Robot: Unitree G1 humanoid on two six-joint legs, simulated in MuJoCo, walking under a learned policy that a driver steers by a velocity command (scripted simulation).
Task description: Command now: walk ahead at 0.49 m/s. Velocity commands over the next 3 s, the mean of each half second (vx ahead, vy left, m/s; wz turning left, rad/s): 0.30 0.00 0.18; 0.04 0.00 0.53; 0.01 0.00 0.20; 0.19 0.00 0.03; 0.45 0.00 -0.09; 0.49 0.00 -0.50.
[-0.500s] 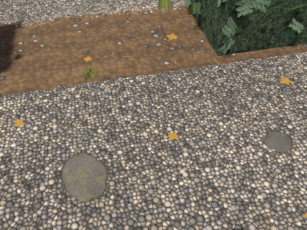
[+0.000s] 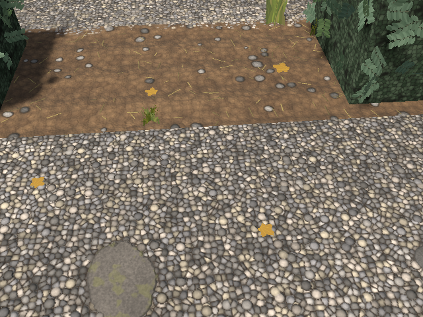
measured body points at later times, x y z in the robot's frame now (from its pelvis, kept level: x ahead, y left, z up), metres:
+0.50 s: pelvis +0.25 +0.00 -0.12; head +0.27 +0.00 +0.33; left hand +0.44 +0.25 -0.20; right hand +0.29 -0.28 -0.25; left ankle +0.21 +0.11 -0.85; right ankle +0.39 -0.11 -0.84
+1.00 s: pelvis +0.28 +0.02 -0.12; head +0.29 +0.05 +0.33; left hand +0.30 +0.34 -0.24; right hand +0.52 -0.18 -0.21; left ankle +0.25 +0.11 -0.85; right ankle +0.37 -0.11 -0.81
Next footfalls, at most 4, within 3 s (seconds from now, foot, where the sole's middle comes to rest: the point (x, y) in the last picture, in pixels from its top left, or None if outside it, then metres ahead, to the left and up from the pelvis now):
0.14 left None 0.25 0.12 -0.88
0.50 right None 0.43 -0.10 -0.88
0.94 left None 0.29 0.12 -0.88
1.32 right None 0.41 -0.08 -0.88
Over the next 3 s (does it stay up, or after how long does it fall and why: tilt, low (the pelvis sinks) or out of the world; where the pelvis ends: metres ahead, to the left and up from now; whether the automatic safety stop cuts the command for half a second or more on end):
stays up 0.88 0.21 -0.11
